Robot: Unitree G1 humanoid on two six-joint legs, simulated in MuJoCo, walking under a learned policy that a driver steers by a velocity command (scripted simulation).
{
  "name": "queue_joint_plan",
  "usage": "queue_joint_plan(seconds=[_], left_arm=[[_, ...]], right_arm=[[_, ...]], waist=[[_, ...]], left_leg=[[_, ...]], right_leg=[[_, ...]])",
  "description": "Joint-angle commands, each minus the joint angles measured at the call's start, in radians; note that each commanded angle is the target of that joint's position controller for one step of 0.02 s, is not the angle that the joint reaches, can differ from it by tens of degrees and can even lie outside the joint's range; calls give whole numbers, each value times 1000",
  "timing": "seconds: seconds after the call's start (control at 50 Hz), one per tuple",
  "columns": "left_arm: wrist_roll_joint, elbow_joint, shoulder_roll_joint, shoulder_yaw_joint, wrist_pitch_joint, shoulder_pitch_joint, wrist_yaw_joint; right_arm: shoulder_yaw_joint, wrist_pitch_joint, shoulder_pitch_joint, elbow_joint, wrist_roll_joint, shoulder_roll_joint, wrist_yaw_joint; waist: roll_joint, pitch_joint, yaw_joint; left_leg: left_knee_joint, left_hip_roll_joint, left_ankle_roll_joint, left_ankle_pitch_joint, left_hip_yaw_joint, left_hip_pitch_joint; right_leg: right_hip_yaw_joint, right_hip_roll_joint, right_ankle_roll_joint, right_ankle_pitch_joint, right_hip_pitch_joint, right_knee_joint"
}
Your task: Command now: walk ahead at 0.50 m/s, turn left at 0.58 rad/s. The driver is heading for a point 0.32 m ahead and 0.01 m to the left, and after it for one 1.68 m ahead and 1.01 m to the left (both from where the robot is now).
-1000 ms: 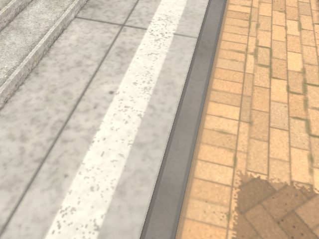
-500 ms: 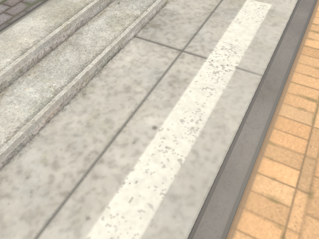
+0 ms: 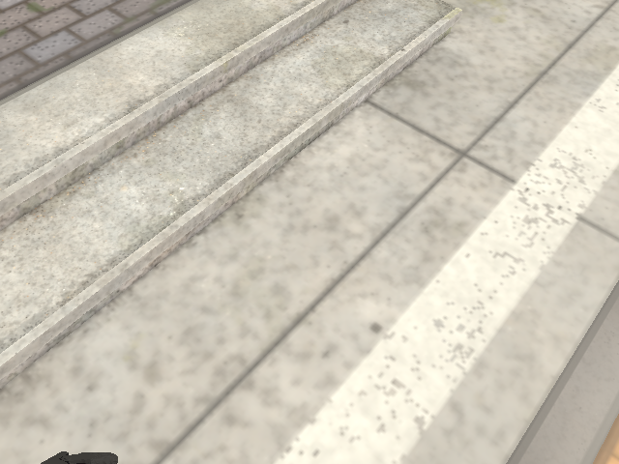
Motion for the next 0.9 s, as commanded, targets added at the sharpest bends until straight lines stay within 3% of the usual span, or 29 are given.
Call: queue_joint_plan(seconds=[0.02,0.12,0.16,0.18,0.2,0.22,0.24,0.26,0.28,0.3,0.32,0.36,0.42,0.5,0.56,0.58,0.62,0.64,0.68,0.7,0.72,0.74,0.76,0.78,0.8,0.82,0.84,0.86,0.9], left_arm=[[-3,-72,40,3,-9,-74,-5],[-20,-109,78,13,-28,-150,-26],[-21,-105,103,24,-39,-118,-30],[-21,-92,113,32,-44,-64,-29],[-14,-68,137,47,-50,33,-23],[4,-54,186,61,-53,177,-15],[16,-25,269,81,-41,287,-13],[-15,-18,199,69,-35,289,-20],[-18,-37,121,48,-28,239,-16],[-8,-43,97,37,-19,187,-12],[-3,-37,77,29,-13,153,-11],[3,-24,60,22,-17,133,-8],[-9,2,90,33,-26,143,-9],[-9,21,129,43,-20,143,-6],[-15,39,149,45,-9,169,-2],[17,70,99,27,-2,242,-13],[16,76,130,34,7,268,-10],[14,77,150,39,13,269,-7],[10,78,191,45,28,274,1],[8,77,195,43,37,279,3],[12,65,172,33,43,284,5],[8,0,49,0,44,339,-10],[26,-41,91,10,42,269,-18],[25,-60,131,19,42,163,-22],[13,-57,106,6,32,158,-25],[17,-41,97,2,31,171,-23],[32,-35,96,1,43,197,-20],[41,-19,95,-1,58,232,-19],[43,-18,81,-4,73,234,-22]], right_arm=[[-50,-9,-11,-67,6,-181,-19],[-51,4,51,-39,14,-172,-24],[-53,10,41,-40,10,-175,-28],[-53,14,27,-44,9,-170,-29],[-43,14,13,-53,7,-144,-27],[-21,10,9,-72,-6,-88,-22],[0,1,153,-96,14,-17,-21],[-8,-3,174,-81,31,-107,-24],[-27,2,68,-82,28,-179,-24],[-31,8,-5,-96,15,-185,-25],[-34,8,-48,-110,3,-173,-22],[-33,18,-38,-116,13,-133,-11],[-20,32,-66,-140,14,-85,-5],[-12,27,-133,-159,11,-76,8],[-3,17,-232,-181,10,-60,27],[8,37,-280,-195,-79,-50,60],[6,47,-308,-202,-65,-51,82],[2,48,-306,-202,-64,-66,83],[-13,48,-244,-185,-76,-102,66],[-24,41,-126,-147,-83,-123,54],[-41,31,60,-86,-90,-156,37],[-70,28,114,-88,-84,-280,24],[-82,34,101,-116,-40,-327,21],[-76,39,83,-91,-33,-297,17],[-60,37,43,-74,-29,-241,13],[-43,33,1,-68,-28,-190,11],[-33,28,-30,-62,-20,-166,8],[-27,19,-52,-63,-20,-153,10],[-30,2,-35,-45,-19,-166,15]], waist=[[95,-41,-2],[122,-37,-27],[150,-41,-2],[166,-55,29],[160,-109,81],[83,-244,145],[-224,-381,95],[-244,-362,104],[-130,-221,134],[-62,-137,126],[-47,-73,109],[-85,-43,73],[-69,-24,65],[-42,-19,80],[-30,7,117],[9,26,110],[-68,38,122],[-77,38,112],[-89,-16,66],[-70,-85,9],[-10,-197,-73],[216,-326,-43],[240,-404,-60],[119,-276,-71],[89,-154,-34],[58,-85,9],[73,-61,48],[78,-77,70],[71,-90,77]], left_leg=[[-103,192,130,195,-156,-65],[-15,235,101,92,-269,22],[42,257,88,112,-325,63],[83,250,75,146,-336,64],[182,203,47,203,-311,40],[434,145,9,117,-241,-68],[780,-7,-69,-345,-105,-429],[944,64,-84,-412,-111,-591],[988,108,-91,-316,-106,-630],[972,143,-95,-239,-68,-604],[926,170,-97,-190,-62,-579],[862,209,-93,-145,-47,-503],[770,229,-105,-110,-22,-523],[586,236,-113,72,1,-537],[426,217,-100,187,56,-492],[363,179,-82,183,145,-409],[315,163,-55,139,163,-361],[296,149,-39,89,169,-355],[257,84,4,-64,191,-273],[213,40,32,-85,196,-143],[166,44,68,-78,146,99],[128,345,169,-237,-302,420],[-45,471,261,-158,-736,497],[-45,424,233,-95,-561,446],[-46,391,210,0,-428,301],[-66,331,169,99,-333,176],[-77,289,154,187,-273,89],[-83,266,151,247,-235,46],[-97,245,170,298,-212,10]], right_leg=[[-42,61,20,194,94,-209],[-9,98,-8,208,146,-369],[-4,102,-36,120,187,-389],[-19,107,-56,95,256,-412],[-26,97,-86,105,405,-444],[103,-47,-149,60,659,-416],[549,-285,-317,-105,1016,-477],[739,-335,-340,-359,1022,-550],[583,-284,-290,-386,901,-575],[428,-237,-252,-265,772,-582],[326,-196,-240,-144,664,-604],[185,-146,-223,-28,562,-652],[79,-156,-252,73,535,-706],[-61,-149,-246,189,574,-724],[-158,-132,-219,219,594,-720],[-216,-117,-182,215,544,-719],[-240,-124,-157,232,573,-689],[-250,-139,-151,300,611,-655],[-281,-161,-142,630,693,-475],[-303,-156,-135,729,688,-292],[-326,-130,-109,611,571,-26],[-327,-36,-59,-7,204,315],[-154,116,-29,-421,-16,491],[-61,54,-43,-330,-109,501],[-65,14,-50,-237,-89,422],[-64,-17,-51,-197,-17,318],[-62,-27,-42,-192,56,264],[-64,-27,-33,-186,115,240],[-79,-13,-14,-168,137,198]])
